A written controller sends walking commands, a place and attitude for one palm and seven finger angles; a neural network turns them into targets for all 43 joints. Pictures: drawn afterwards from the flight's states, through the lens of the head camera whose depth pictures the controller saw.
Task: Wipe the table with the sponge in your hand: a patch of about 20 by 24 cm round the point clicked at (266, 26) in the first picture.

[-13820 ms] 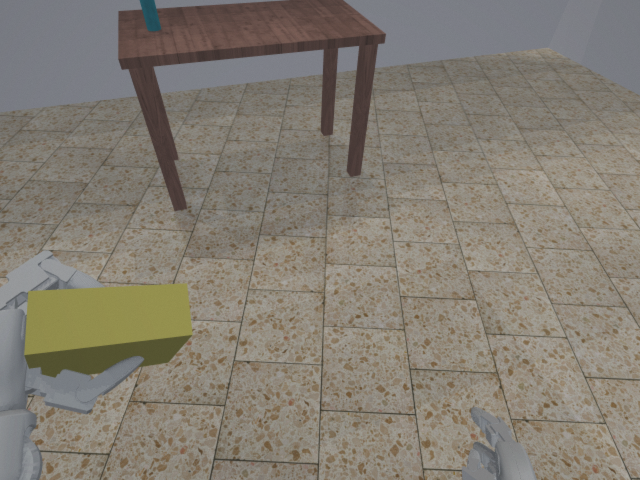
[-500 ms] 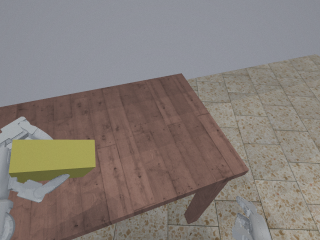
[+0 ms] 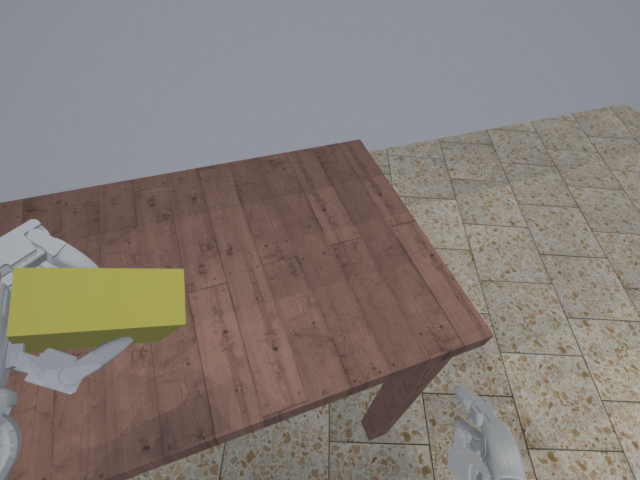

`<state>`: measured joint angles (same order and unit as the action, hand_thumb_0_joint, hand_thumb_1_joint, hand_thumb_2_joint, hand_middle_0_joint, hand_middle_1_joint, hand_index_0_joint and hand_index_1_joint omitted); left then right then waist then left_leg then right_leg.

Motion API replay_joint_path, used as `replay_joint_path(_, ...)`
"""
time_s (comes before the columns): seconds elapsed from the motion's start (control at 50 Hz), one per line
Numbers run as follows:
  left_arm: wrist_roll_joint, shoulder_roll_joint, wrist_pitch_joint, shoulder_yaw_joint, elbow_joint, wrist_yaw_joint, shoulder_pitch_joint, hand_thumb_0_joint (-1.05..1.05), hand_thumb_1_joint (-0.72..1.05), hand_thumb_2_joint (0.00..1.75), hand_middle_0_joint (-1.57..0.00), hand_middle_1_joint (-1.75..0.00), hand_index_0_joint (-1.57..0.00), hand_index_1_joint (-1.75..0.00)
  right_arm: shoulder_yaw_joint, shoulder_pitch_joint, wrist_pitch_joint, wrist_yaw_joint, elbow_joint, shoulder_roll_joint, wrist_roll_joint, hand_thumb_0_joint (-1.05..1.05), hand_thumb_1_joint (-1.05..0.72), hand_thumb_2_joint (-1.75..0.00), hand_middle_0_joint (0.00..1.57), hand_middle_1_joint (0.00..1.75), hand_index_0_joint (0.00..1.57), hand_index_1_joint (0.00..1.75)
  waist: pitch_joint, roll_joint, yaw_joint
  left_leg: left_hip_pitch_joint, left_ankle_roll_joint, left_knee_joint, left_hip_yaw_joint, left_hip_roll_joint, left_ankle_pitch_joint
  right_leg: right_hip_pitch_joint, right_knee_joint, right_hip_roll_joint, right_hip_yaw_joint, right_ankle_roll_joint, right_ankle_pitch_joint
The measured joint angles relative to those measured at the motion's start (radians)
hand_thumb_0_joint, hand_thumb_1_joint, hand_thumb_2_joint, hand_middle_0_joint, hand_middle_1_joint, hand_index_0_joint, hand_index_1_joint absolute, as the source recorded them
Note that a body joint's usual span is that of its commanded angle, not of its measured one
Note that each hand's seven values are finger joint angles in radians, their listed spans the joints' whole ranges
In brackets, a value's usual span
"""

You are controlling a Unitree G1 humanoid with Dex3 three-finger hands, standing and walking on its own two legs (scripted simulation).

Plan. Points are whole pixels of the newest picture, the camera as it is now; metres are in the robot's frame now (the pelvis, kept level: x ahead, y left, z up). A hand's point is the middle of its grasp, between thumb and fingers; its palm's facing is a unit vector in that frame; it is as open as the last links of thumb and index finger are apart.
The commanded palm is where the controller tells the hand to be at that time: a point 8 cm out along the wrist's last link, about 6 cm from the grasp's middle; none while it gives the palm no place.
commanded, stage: shuffle to correct the standing spot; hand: left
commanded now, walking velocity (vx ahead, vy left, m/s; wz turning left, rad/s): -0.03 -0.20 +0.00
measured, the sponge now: (125, 310) +0.24 +0.21 +0.14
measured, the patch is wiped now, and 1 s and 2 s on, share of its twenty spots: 0.00 0.00 0.00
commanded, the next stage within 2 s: come to a stop and stand still in 0.34 s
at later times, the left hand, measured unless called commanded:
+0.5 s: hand (165, 320) +0.22 +0.17 +0.15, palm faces +0.31 -0.86 -0.40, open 9.5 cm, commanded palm +0.17 +0.21 +0.17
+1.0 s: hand (92, 326) +0.22 +0.23 +0.14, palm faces +0.38 -0.85 -0.37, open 9.5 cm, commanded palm +0.17 +0.26 +0.17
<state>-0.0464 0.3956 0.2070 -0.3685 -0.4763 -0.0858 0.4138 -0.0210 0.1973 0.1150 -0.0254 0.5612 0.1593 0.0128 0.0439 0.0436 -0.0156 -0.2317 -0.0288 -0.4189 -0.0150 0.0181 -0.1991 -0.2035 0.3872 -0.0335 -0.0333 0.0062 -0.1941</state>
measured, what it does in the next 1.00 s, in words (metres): stands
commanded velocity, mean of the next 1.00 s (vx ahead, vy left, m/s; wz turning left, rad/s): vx -0.03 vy -0.06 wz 0.00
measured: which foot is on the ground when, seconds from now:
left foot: down 0.00-1.00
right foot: down 0.00-1.00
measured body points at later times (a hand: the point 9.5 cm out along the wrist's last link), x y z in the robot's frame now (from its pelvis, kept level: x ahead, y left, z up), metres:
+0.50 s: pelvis +0.00 -0.07 -0.01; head +0.02 -0.07 +0.44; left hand +0.20 +0.21 +0.18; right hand +0.17 -0.32 -0.09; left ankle +0.01 +0.09 -0.74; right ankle +0.01 -0.12 -0.74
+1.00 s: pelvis +0.01 -0.02 +0.00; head +0.02 -0.01 +0.45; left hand +0.19 +0.27 +0.17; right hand +0.20 -0.24 -0.07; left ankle +0.01 +0.10 -0.74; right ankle +0.01 -0.12 -0.74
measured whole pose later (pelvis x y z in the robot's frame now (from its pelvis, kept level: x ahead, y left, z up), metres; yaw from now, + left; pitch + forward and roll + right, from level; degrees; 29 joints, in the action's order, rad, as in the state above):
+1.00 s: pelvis +0.01 -0.02 +0.00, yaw +0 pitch +0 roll -1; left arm -0.06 0.36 0.12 -0.31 -0.45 -0.11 0.46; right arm -0.02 0.17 0.06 -0.05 0.58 0.20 0.03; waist 0.02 0.00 -0.03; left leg -0.21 -0.01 -0.44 0.01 -0.01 -0.22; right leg -0.16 0.37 -0.06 -0.02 0.03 -0.20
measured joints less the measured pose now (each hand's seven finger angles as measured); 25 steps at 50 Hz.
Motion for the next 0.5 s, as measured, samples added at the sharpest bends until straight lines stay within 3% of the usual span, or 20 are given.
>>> replay_joint_path(0.32,-0.031,-0.009,-0.033,0.008,-0.032,0.014,0.052,-0.01,-0.44,1.01,-0.81,-1.35,-0.81,-1.35,0.039,0.002,-0.014,-0.012,0.005,0.045,0.008,0.01,-0.90,-0.90,0.20,0.30,0.20,0.30,-0.006,-0.047,0.004,-0.046,0.066,-0.065,0.031,-0.077,-0.029,-0.031,0.029,-0.078,0.030,0.074,-0.007)
replay_joint_path(0.5,-0.045,-0.013,-0.060,0.013,-0.014,0.006,0.073,-0.01,-0.44,1.01,-0.81,-1.35,-0.81,-1.35,0.055,0.016,-0.037,-0.022,0.015,0.071,0.019,0.01,-0.90,-0.90,0.20,0.29,0.20,0.30,-0.046,-0.057,0.030,-0.062,0.036,-0.102,0.040,-0.100,-0.063,-0.040,0.049,-0.105,0.039,0.100,-0.027)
